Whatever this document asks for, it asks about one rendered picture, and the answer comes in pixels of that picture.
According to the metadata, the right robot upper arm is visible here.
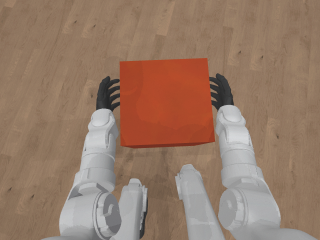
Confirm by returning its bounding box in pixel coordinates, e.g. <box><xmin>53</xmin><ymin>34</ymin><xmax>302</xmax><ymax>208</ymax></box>
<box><xmin>218</xmin><ymin>186</ymin><xmax>318</xmax><ymax>240</ymax></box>

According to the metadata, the robot right thigh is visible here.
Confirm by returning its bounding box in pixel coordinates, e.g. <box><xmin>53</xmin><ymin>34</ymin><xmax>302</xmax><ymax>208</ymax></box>
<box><xmin>175</xmin><ymin>169</ymin><xmax>226</xmax><ymax>240</ymax></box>

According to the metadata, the left robot hand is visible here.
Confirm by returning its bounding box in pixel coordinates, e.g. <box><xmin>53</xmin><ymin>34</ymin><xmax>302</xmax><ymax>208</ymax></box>
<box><xmin>96</xmin><ymin>76</ymin><xmax>120</xmax><ymax>112</ymax></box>

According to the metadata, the left robot forearm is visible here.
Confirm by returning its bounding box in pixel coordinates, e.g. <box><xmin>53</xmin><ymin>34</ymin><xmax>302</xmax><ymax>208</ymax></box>
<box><xmin>59</xmin><ymin>108</ymin><xmax>119</xmax><ymax>233</ymax></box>

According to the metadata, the right robot forearm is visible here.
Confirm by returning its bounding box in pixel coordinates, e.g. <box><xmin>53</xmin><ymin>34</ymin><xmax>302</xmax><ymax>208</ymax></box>
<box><xmin>215</xmin><ymin>105</ymin><xmax>281</xmax><ymax>224</ymax></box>

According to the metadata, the right robot hand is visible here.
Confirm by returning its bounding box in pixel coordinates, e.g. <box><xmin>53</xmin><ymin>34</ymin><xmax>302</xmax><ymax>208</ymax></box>
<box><xmin>209</xmin><ymin>73</ymin><xmax>234</xmax><ymax>112</ymax></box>

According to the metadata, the left robot upper arm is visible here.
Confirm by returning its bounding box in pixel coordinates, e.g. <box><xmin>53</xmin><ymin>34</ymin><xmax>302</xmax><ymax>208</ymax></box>
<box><xmin>41</xmin><ymin>191</ymin><xmax>122</xmax><ymax>240</ymax></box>

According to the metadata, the right robot shin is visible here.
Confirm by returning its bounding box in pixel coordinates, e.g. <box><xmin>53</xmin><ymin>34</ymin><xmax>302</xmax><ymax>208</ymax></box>
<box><xmin>179</xmin><ymin>164</ymin><xmax>203</xmax><ymax>181</ymax></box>

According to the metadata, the carton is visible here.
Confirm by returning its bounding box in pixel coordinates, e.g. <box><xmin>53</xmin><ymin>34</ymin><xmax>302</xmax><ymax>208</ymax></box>
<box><xmin>119</xmin><ymin>58</ymin><xmax>215</xmax><ymax>149</ymax></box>

